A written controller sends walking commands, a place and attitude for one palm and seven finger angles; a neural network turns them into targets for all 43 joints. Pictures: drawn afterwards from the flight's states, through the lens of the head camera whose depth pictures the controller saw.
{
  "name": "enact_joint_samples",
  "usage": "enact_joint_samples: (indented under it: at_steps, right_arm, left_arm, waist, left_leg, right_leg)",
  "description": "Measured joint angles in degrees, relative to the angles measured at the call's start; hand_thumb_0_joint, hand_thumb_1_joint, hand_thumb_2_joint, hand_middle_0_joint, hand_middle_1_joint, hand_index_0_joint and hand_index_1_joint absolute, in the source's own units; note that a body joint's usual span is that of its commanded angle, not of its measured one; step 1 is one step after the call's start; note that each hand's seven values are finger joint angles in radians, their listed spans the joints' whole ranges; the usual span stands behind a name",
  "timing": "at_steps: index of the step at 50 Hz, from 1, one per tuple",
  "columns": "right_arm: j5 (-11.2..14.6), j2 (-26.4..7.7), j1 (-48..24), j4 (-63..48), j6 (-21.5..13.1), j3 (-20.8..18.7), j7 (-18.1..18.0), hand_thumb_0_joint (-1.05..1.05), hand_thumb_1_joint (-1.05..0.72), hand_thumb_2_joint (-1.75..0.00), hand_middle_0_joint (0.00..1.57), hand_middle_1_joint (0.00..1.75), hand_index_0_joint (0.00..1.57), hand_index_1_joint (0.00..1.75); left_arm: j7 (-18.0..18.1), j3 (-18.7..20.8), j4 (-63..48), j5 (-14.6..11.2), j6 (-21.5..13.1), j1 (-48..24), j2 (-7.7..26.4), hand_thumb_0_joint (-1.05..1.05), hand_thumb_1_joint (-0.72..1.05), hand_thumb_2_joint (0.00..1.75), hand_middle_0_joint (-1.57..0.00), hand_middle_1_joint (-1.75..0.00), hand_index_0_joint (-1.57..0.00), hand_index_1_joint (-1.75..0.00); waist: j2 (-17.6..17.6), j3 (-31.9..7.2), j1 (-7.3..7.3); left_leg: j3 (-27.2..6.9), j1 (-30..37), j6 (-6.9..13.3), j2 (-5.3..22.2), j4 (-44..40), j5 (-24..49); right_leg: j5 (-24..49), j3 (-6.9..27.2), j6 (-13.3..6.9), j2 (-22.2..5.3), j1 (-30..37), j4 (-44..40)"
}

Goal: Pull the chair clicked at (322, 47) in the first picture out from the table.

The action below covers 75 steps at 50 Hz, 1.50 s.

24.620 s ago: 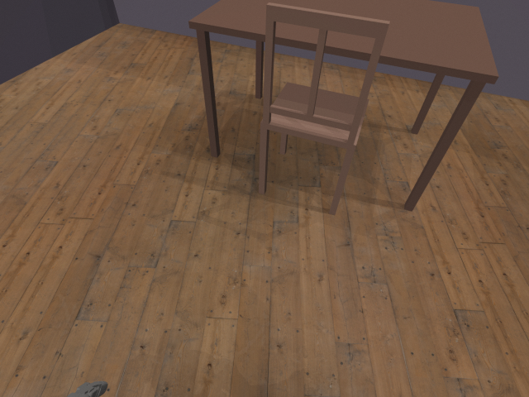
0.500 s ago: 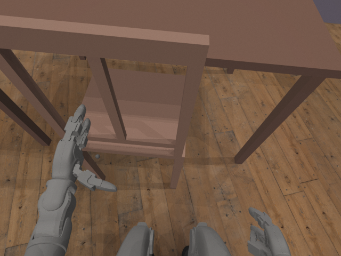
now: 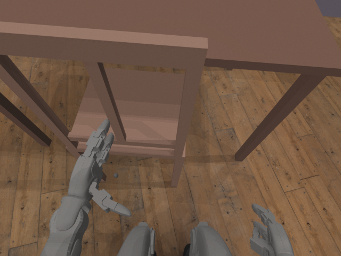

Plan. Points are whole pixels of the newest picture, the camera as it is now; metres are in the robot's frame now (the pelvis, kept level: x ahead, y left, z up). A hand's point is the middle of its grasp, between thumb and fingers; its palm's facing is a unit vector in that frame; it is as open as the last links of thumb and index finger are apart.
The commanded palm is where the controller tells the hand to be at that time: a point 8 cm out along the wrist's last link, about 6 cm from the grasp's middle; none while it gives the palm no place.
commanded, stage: aim the fingers beside a spindle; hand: left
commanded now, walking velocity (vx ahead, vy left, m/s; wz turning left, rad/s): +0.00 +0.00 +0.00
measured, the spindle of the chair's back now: (110, 109) +0.45 +0.16 +0.03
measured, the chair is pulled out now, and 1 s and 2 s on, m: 0.00 0.00 0.00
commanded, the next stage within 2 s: push the fingers through the gap in 0.28 s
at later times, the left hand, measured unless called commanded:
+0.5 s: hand (102, 162) +0.32 +0.17 +0.01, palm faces +0.00 -1.00 -0.06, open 16.9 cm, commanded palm +0.29 +0.20 +0.02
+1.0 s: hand (110, 145) +0.35 +0.15 +0.03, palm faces -0.07 -1.00 -0.05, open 16.9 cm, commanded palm +0.34 +0.20 +0.02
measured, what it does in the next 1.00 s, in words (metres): stands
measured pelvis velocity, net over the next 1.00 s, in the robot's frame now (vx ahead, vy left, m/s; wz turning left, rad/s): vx -0.01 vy -0.01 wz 0.00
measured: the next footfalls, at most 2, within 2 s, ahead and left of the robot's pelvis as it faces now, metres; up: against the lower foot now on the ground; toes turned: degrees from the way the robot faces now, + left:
none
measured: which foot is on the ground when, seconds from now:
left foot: down 0.00-1.00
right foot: down 0.00-1.00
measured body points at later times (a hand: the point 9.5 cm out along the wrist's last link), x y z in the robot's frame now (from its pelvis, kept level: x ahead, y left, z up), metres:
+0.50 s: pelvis +0.00 -0.01 -0.01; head +0.10 +0.01 +0.43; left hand +0.31 +0.22 +0.02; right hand +0.17 -0.25 -0.10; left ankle +0.00 +0.08 -0.63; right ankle +0.02 -0.11 -0.63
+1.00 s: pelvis -0.01 -0.01 +0.00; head +0.11 +0.00 +0.43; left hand +0.35 +0.20 +0.03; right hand +0.13 -0.26 -0.11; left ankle +0.00 +0.08 -0.63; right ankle +0.02 -0.11 -0.63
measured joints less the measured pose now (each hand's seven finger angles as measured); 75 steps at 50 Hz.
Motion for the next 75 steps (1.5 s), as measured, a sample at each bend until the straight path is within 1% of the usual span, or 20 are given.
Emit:
enact_joint_samples:
  at_steps: [2,5,9,13,16,19,22,25,29,33,37,41,44,48,52,56,60,64,68,75]
  right_arm:
    - [-0.38,0.17,0.50,0.44,-0.03,0.23,-0.02,0.01,-0.91,-0.90,0.20,0.30,0.20,0.30]
    - [-0.54,0.03,0.16,1.46,0.67,0.94,0.39,0.01,-0.91,-0.90,0.20,0.30,0.20,0.30]
    - [0.14,-0.32,-1.01,1.49,1.88,1.42,0.93,0.01,-0.91,-0.90,0.21,0.30,0.20,0.30]
    - [0.47,-0.39,-0.82,0.23,1.35,0.46,0.54,0.01,-0.91,-0.90,0.21,0.30,0.20,0.30]
    - [0.14,-0.18,0.27,0.24,0.27,-0.03,0.08,0.01,-0.91,-0.90,0.20,0.30,0.20,0.30]
    - [-0.27,-0.19,1.01,1.00,-0.09,0.12,0.07,0.01,-0.91,-0.90,0.20,0.30,0.20,0.30]
    - [-0.35,-0.57,0.37,1.88,0.35,0.73,0.48,0.01,-0.91,-0.90,0.20,0.30,0.20,0.30]
    - [0.10,-0.88,-0.83,1.88,0.93,1.04,0.60,0.01,-0.91,-0.90,0.20,0.30,0.20,0.30]
    - [0.36,-0.80,-1.19,0.97,0.49,0.40,0.01,0.01,-0.91,-0.90,0.21,0.30,0.20,0.30]
    - [-0.08,-0.53,0.01,1.35,-0.35,0.26,-0.32,0.01,-0.91,-0.90,0.20,0.30,0.20,0.30]
    - [-0.38,-0.49,0.23,2.56,0.11,0.91,0.18,0.01,-0.91,-0.90,0.20,0.30,0.20,0.30]
    - [-0.17,-0.70,-0.31,2.42,1.24,1.17,0.64,0.01,-0.91,-0.90,0.21,0.30,0.20,0.30]
    - [-0.10,-0.80,-0.28,2.00,1.37,0.74,0.36,0.01,-0.91,-0.90,0.21,0.30,0.20,0.30]
    - [-0.24,-1.02,0.51,2.95,0.76,0.40,-0.19,0.01,-0.91,-0.90,0.20,0.30,0.20,0.30]
    - [-0.43,-1.09,0.86,4.59,0.73,0.72,-0.16,0.01,-0.91,-0.90,0.20,0.30,0.20,0.30]
    - [-0.29,-1.04,0.92,4.52,1.47,0.80,0.40,0.01,-0.91,-0.90,0.20,0.30,0.20,0.30]
    - [-0.30,-0.99,1.19,3.62,2.03,0.57,0.56,0.01,-0.91,-0.90,0.21,0.30,0.20,0.30]
    - [-0.64,-0.85,1.58,3.83,2.01,0.45,0.44,0.01,-0.91,-0.90,0.20,0.30,0.20,0.30]
    - [-0.87,-0.85,1.64,4.96,2.01,0.74,0.47,0.01,-0.91,-0.90,0.20,0.30,0.20,0.30]
    - [-0.59,-1.12,1.78,5.17,2.72,0.61,0.81,0.01,-0.91,-0.90,0.20,0.30,0.20,0.30]
  left_arm:
    - [2.07,0.21,-1.71,1.10,-2.59,0.48,0.09,-0.01,-0.50,0.30,-0.06,-0.08,-0.06,-0.08]
    - [4.28,3.34,3.30,2.13,-4.92,-4.05,0.64,-0.01,-0.50,0.30,-0.06,-0.08,-0.07,-0.08]
    - [2.25,6.91,13.29,1.25,-1.55,-10.26,1.91,-0.01,-0.50,0.30,-0.06,-0.08,-0.07,-0.08]
    - [-1.41,4.48,9.50,-0.72,1.89,-6.12,1.51,-0.01,-0.50,0.30,-0.05,-0.07,-0.06,-0.08]
    - [-0.99,1.72,1.06,-0.80,-0.04,0.07,0.73,-0.01,-0.49,0.30,-0.05,-0.07,-0.06,-0.08]
    - [1.49,1.89,-1.69,0.36,-3.86,1.42,0.75,-0.01,-0.50,0.30,-0.06,-0.08,-0.07,-0.08]
    - [3.13,4.67,4.11,1.25,-5.31,-3.32,1.24,-0.01,-0.50,0.30,-0.06,-0.08,-0.07,-0.08]
    - [1.94,6.61,11.14,0.75,-2.22,-8.73,1.90,-0.01,-0.50,0.30,-0.06,-0.08,-0.07,-0.08]
    - [-0.84,4.89,9.82,-0.17,1.77,-8.57,1.96,-0.01,-0.50,0.30,-0.05,-0.07,-0.06,-0.08]
    - [-0.41,2.74,4.83,-0.07,-0.83,-5.97,1.07,-0.01,-0.50,0.30,-0.06,-0.07,-0.06,-0.08]
    - [1.85,5.05,10.36,1.01,-3.69,-10.74,0.79,-0.01,-0.50,0.30,-0.06,-0.08,-0.07,-0.08]
    - [1.66,7.62,18.04,1.45,-1.27,-16.29,1.99,-0.01,-0.50,0.30,-0.06,-0.08,-0.07,-0.08]
    - [0.18,7.68,17.94,1.12,0.41,-16.51,2.81,-0.01,-0.50,0.30,-0.06,-0.08,-0.06,-0.08]
    - [-0.37,6.72,15.29,0.32,-1.25,-16.10,2.54,-0.01,-0.50,0.30,-0.06,-0.08,-0.06,-0.08]
    - [0.45,7.69,18.60,0.56,-3.31,-20.10,2.42,-0.01,-0.50,0.30,-0.06,-0.08,-0.07,-0.08]
    - [0.51,8.70,24.28,1.08,-1.99,-24.30,2.91,-0.01,-0.50,0.30,-0.06,-0.08,-0.06,-0.08]
    - [0.00,8.74,25.42,1.43,-0.61,-24.52,2.77,-0.01,-0.50,0.30,-0.06,-0.08,-0.06,-0.08]
    - [0.69,9.44,24.54,1.68,-2.53,-24.35,2.44,-0.01,-0.50,0.30,-0.06,-0.08,-0.06,-0.08]
    - [1.47,10.78,27.49,2.11,-4.66,-27.87,3.43,-0.01,-0.50,0.30,-0.06,-0.08,-0.07,-0.08]
    - [-0.62,10.71,33.53,1.73,-2.65,-33.21,4.97,-0.01,-0.50,0.30,-0.06,-0.07,-0.06,-0.08]
  waist:
    - [-0.24,-0.60,0.27]
    - [-0.49,-1.47,0.44]
    - [-0.79,-1.21,0.07]
    - [-0.25,0.12,-0.38]
    - [-0.20,0.05,-0.15]
    - [-0.31,-0.91,0.26]
    - [-0.43,-1.71,0.41]
    - [-0.51,-1.19,0.13]
    - [0.11,0.41,-0.37]
    - [0.20,-0.29,-0.20]
    - [-0.46,-1.58,-0.22]
    - [-0.75,-1.05,-0.86]
    - [-0.47,0.15,-1.16]
    - [-0.04,0.44,-0.93]
    - [-0.18,-0.52,-0.93]
    - [-0.33,-0.83,-1.55]
    - [-0.25,-0.21,-2.11]
    - [-0.45,0.07,-2.22]
    - [-0.64,-0.25,-2.31]
    - [-0.06,-0.07,-2.81]
  left_leg:
    - [0.24,0.89,0.03,-0.12,-0.89,0.24]
    - [0.01,0.22,-0.03,-0.25,-0.22,0.11]
    - [-0.45,-2.14,-0.33,-0.12,1.93,-0.39]
    - [-0.56,-1.97,-0.38,0.18,1.80,-0.41]
    - [-0.19,0.10,-0.34,0.26,-0.13,-0.03]
    - [-0.05,1.51,-0.32,0.04,-1.42,0.30]
    - [-0.36,0.48,-0.38,-0.11,-0.40,0.11]
    - [-0.79,-1.26,-0.54,-0.08,1.35,-0.22]
    - [-0.91,-0.96,-0.60,0.13,1.20,-0.02]
    - [-0.23,1.01,-0.44,0.11,-1.12,0.68]
    - [-0.03,0.43,-0.42,0.04,-0.72,0.61]
    - [-0.34,-1.71,-0.58,0.14,1.27,0.20]
    - [-0.31,-2.10,-0.56,0.34,1.55,0.23]
    - [-0.11,-1.42,-0.39,0.28,0.44,0.69]
    - [0.04,-1.62,-0.22,0.09,0.15,0.88]
    - [0.14,-2.64,-0.15,0.06,0.74,0.80]
    - [0.48,-2.91,0.00,0.20,0.70,0.86]
    - [0.79,-2.72,0.15,0.29,0.37,0.94]
    - [0.55,-3.44,0.23,0.19,0.93,0.83]
    - [0.20,-5.11,0.44,0.11,1.72,0.80]
  right_leg:
    - [0.10,0.27,0.02,-0.09,0.69,-0.53]
    - [-0.26,0.01,-0.17,-0.24,0.05,0.31]
    - [-0.80,-0.54,-0.63,-0.20,-2.17,2.32]
    - [-0.54,-0.63,-0.61,0.11,-1.87,1.79]
    - [-0.07,-0.16,-0.43,0.28,0.00,-0.01]
    - [0.05,0.03,-0.37,0.11,1.28,-0.95]
    - [-0.34,-0.33,-0.52,-0.08,0.37,0.12]
    - [-0.69,-0.83,-0.79,-0.12,-1.16,1.65]
    - [-0.26,-0.94,-0.76,0.10,-0.72,1.12]
    - [0.47,-0.17,-0.48,0.15,0.89,-0.81]
    - [0.23,0.00,-0.57,0.05,0.11,-0.05]
    - [-0.16,-0.40,-0.84,0.07,-1.89,1.74]
    - [0.08,-0.39,-0.81,0.25,-2.23,1.78]
    - [0.62,-0.14,-0.52,0.23,-1.55,0.63]
    - [0.71,0.01,-0.37,0.06,-1.81,0.49]
    - [0.63,0.09,-0.36,0.00,-2.87,1.12]
    - [0.88,0.42,-0.21,0.14,-3.24,1.01]
    - [1.11,0.75,-0.01,0.24,-3.16,0.69]
    - [0.96,0.49,0.04,0.13,-3.69,1.07]
    - [1.10,0.12,0.24,0.03,-4.96,1.28]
